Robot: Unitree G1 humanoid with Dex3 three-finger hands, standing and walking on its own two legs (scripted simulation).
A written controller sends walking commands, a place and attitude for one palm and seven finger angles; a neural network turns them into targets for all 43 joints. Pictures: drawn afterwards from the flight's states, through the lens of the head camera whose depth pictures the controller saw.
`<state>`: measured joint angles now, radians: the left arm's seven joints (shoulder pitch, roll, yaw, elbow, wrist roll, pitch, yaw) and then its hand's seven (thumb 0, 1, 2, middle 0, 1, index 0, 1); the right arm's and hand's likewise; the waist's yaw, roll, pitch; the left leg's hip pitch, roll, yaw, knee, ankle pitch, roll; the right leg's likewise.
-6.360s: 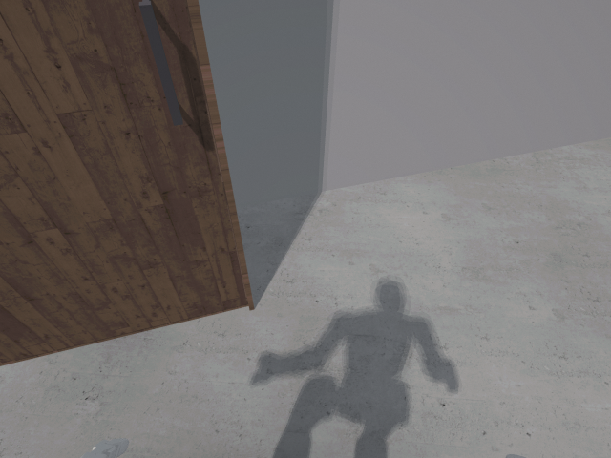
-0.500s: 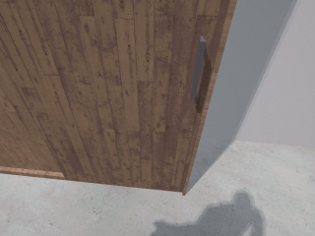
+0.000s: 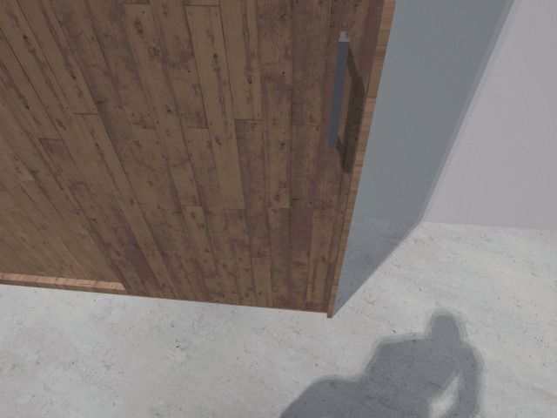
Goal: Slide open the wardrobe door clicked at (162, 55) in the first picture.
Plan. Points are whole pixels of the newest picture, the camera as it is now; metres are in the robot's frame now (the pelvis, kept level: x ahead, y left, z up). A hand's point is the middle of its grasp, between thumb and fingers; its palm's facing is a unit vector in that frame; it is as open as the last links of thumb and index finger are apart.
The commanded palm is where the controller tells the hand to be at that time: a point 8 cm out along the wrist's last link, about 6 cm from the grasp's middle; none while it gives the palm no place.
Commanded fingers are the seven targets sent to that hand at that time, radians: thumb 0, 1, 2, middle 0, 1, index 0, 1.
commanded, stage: look again from close up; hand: right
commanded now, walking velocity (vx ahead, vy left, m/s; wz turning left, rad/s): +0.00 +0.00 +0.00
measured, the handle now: (337, 93) +0.63 -0.06 +0.18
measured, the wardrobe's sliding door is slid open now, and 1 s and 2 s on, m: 0.00 0.00 0.00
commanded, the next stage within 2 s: shuffle to correct the standing spot in 1.22 s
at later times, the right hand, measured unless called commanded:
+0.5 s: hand out of the picture -0.07 -0.23 -0.21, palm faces +0.07 +0.97 -0.21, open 7.4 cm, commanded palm none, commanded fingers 0.00 -0.90 -0.90 0.20 0.30 0.20 0.30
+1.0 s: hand out of the picture -0.05 -0.21 -0.17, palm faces -0.05 +0.98 -0.20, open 7.3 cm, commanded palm none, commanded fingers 0.00 -0.90 -0.90 0.20 0.30 0.20 0.30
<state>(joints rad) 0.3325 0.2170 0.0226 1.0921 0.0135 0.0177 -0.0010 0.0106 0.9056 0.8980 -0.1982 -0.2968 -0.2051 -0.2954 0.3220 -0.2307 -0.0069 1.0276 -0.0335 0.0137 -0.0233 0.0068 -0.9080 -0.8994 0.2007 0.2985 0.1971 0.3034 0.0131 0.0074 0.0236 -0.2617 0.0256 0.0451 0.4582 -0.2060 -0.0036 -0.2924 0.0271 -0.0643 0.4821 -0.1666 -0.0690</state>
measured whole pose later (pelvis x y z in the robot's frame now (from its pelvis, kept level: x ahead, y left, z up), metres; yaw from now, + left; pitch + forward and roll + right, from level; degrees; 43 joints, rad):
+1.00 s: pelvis -0.07 -0.04 +0.01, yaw +2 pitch -1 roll +0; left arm 0.30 0.15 0.01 1.12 0.01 0.01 0.00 0.01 0.91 0.90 -0.20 -0.30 -0.20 -0.30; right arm 0.28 -0.15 0.01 1.06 -0.02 0.01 -0.04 0.01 -0.92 -0.90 0.20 0.30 0.20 0.30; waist 0.03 -0.01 0.02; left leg -0.17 0.02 0.00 0.40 -0.21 -0.02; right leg -0.22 0.04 -0.09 0.38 -0.14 -0.07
